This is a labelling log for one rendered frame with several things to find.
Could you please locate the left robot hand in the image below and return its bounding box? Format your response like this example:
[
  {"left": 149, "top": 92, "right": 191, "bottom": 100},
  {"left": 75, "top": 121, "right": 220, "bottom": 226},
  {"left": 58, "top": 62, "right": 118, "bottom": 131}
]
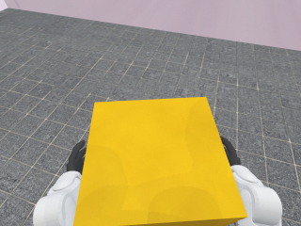
[{"left": 66, "top": 140, "right": 87, "bottom": 175}]

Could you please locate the carton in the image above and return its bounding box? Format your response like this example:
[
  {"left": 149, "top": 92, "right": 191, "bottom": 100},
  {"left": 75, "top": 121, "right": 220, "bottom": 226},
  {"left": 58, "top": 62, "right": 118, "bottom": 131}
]
[{"left": 72, "top": 97, "right": 247, "bottom": 226}]

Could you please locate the right robot hand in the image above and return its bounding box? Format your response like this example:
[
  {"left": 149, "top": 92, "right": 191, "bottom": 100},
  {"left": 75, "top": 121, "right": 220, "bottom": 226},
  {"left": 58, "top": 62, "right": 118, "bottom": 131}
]
[{"left": 220, "top": 136, "right": 241, "bottom": 166}]

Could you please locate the left robot forearm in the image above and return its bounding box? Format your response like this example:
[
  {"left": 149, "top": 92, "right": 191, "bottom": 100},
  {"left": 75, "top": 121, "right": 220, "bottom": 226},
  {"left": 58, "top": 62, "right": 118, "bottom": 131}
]
[{"left": 33, "top": 170, "right": 82, "bottom": 226}]

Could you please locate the right robot forearm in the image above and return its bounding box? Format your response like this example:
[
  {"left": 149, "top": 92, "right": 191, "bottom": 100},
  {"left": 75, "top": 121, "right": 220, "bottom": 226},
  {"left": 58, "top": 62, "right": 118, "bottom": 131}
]
[{"left": 230, "top": 165, "right": 283, "bottom": 226}]

